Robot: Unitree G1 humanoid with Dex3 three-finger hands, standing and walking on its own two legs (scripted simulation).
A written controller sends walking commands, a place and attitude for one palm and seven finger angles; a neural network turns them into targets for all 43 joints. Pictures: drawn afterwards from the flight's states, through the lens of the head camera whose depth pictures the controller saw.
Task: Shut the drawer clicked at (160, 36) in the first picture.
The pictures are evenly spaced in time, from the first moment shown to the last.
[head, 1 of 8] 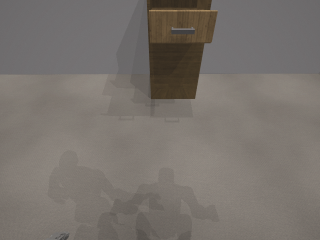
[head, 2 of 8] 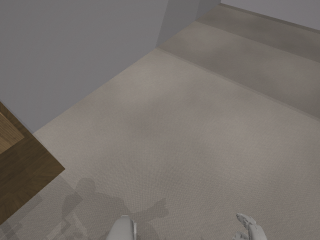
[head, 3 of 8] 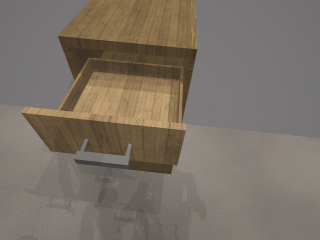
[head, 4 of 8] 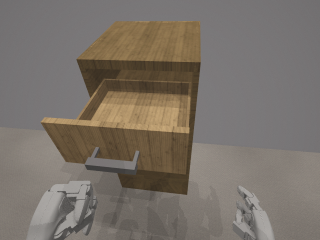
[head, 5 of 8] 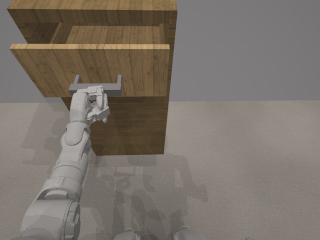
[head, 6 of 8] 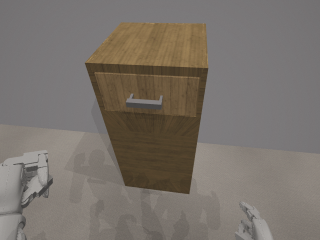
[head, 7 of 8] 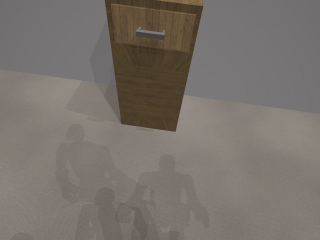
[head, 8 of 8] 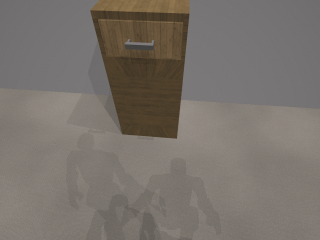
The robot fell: no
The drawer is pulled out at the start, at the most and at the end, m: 0.29 0.29 0.00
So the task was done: yes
